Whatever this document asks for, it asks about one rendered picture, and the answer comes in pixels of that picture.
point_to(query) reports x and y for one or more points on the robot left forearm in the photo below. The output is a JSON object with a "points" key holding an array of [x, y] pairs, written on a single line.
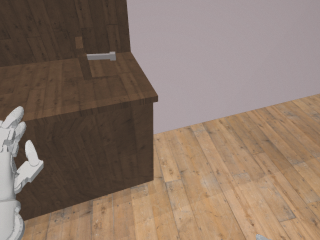
{"points": [[12, 226]]}

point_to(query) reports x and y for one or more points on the counter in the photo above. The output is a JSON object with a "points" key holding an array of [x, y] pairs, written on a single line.
{"points": [[90, 121]]}

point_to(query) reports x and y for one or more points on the robot left hand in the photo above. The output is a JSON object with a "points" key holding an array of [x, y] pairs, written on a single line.
{"points": [[11, 132]]}

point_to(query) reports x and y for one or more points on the tap lever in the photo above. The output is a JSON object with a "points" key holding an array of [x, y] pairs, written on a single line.
{"points": [[102, 56]]}

